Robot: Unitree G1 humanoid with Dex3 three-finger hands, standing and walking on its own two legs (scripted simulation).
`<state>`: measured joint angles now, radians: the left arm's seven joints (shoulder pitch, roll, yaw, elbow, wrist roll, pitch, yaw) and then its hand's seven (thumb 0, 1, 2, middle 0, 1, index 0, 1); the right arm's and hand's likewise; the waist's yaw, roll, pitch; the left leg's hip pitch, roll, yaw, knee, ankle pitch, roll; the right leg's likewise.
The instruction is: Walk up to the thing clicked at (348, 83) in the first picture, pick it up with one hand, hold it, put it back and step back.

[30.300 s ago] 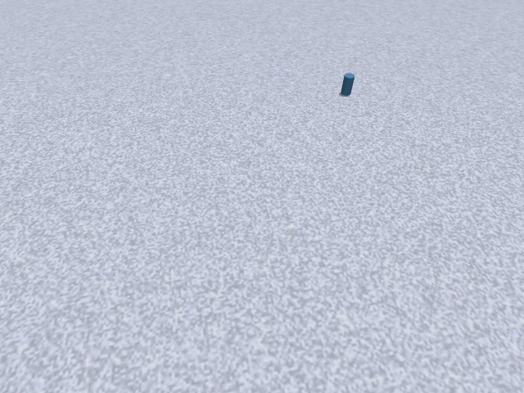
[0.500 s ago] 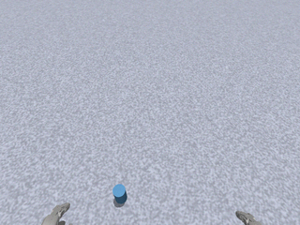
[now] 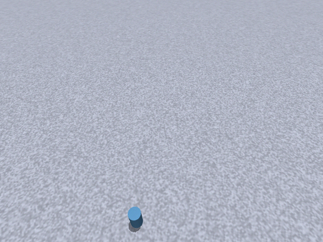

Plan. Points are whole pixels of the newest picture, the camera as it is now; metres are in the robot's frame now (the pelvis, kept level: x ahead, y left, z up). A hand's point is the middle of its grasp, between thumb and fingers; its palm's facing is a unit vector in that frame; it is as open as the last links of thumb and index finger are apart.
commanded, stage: stand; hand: left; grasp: from the side
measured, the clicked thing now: (135, 217) +0.41 +0.17 -0.71
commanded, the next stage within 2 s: step back in 1.46 s
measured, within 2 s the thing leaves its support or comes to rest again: neither
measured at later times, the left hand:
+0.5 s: hand out of the picture +0.05 +0.24 -0.15, palm faces -0.02 -0.94 -0.35, open 7.4 cm
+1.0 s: hand out of the picture +0.09 +0.24 -0.15, palm faces -0.02 -0.94 -0.34, open 7.4 cm
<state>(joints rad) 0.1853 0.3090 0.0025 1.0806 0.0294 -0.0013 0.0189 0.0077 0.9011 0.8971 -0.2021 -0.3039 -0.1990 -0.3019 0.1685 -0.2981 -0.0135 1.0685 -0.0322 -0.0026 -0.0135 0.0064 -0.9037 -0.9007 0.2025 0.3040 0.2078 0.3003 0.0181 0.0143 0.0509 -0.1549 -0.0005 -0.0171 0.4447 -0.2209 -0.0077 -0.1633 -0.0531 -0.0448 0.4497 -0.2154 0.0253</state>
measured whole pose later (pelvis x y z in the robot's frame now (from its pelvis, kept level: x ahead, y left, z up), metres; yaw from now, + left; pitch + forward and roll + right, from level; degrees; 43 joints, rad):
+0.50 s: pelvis +0.00 -0.01 +0.00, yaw +0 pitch -3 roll +0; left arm 0.13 0.32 0.00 1.17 0.02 0.00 0.01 0.01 0.90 0.90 -0.20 -0.30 -0.20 -0.30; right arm 0.15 -0.33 -0.01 1.15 -0.03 0.00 -0.01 0.01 -0.90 -0.90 0.20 0.30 0.21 0.30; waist 0.01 0.02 0.06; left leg -0.13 0.02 -0.02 0.37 -0.18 -0.02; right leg -0.15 -0.04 -0.05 0.38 -0.17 0.01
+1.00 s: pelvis +0.02 -0.01 +0.01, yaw -1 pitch -2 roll +0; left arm 0.09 0.32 0.01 1.17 0.02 -0.01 0.00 0.01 0.90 0.90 -0.20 -0.30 -0.20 -0.30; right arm 0.11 -0.34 0.00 1.15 -0.02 -0.01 -0.01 0.00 -0.90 -0.90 0.20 0.30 0.21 0.30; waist 0.01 0.02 0.05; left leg -0.10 0.02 -0.01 0.32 -0.18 -0.02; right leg -0.12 -0.03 -0.04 0.34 -0.18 0.01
